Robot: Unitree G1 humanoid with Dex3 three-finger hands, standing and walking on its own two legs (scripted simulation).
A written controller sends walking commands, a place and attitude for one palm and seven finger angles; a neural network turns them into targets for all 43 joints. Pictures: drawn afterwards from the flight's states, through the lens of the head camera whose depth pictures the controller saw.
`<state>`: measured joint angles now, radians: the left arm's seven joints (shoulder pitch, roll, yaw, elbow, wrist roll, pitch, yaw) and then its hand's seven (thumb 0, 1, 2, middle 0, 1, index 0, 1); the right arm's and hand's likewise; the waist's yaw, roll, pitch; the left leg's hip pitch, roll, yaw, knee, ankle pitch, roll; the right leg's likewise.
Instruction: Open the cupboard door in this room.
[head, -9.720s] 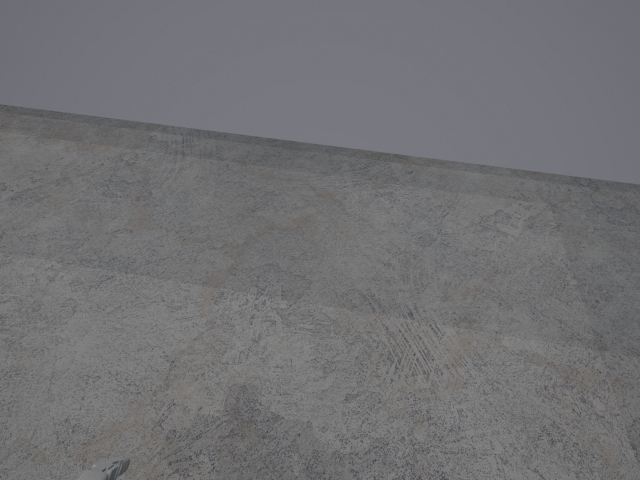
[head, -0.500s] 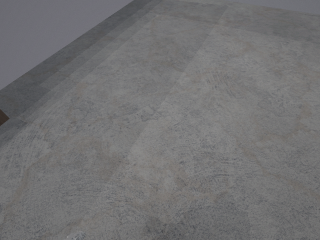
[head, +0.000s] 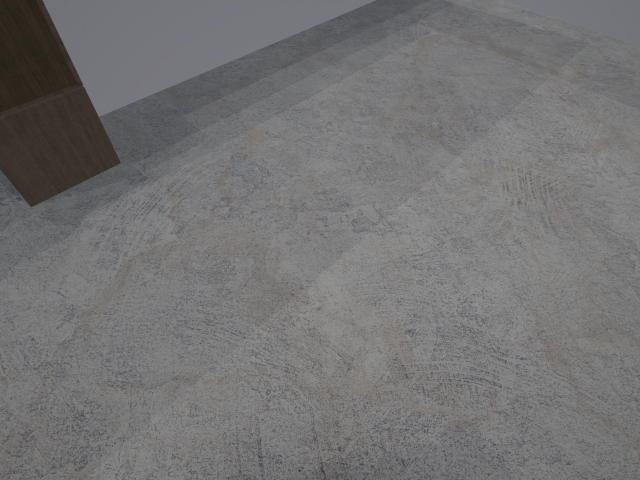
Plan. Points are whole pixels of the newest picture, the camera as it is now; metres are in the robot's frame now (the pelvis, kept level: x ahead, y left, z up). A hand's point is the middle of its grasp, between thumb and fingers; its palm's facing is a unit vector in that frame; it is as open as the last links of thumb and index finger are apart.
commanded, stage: turn or walk to find it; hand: left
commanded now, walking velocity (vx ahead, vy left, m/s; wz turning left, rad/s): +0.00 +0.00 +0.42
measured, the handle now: out of the picture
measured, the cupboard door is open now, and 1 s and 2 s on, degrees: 0 0 0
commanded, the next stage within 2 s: stand and wait in 0.60 s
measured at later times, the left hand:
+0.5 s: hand out of the picture +0.05 +0.19 -0.14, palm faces +0.17 -0.94 -0.28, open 7.4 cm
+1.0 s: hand out of the picture -0.13 +0.16 -0.18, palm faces +0.41 -0.89 -0.22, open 7.3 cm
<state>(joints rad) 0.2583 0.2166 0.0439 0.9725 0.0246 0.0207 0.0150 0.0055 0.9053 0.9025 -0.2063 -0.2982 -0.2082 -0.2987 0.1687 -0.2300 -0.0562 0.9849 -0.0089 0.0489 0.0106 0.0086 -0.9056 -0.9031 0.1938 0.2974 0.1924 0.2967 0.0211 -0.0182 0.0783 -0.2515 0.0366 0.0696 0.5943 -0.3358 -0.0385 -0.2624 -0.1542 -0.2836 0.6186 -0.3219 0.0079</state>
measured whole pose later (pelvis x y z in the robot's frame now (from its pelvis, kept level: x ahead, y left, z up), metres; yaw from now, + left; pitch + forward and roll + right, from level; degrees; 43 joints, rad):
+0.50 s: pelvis -0.03 -0.03 +0.00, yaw +10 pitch +0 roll +1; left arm 0.13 0.20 0.04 0.92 0.01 0.02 0.02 0.01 0.91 0.90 -0.20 -0.30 -0.20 -0.30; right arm 0.22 -0.22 -0.06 0.97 -0.02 0.05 0.00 0.01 -0.90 -0.90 0.20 0.30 0.20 0.30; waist -0.03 0.05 0.06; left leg -0.34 -0.04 -0.08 0.58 -0.26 -0.01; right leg -0.26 -0.03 -0.07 0.57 -0.30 0.02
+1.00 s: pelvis -0.06 -0.02 +0.00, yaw +21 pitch +0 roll +0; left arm 0.28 0.22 0.04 1.03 0.02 0.03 0.02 0.01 0.91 0.90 -0.21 -0.30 -0.21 -0.30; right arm 0.16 -0.19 -0.04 1.02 -0.01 0.03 0.00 0.01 -0.91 -0.90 0.19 0.30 0.19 0.30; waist 0.03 -0.04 0.06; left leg -0.20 0.01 0.05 0.54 -0.33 0.00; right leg -0.30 -0.12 -0.22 0.63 -0.34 0.01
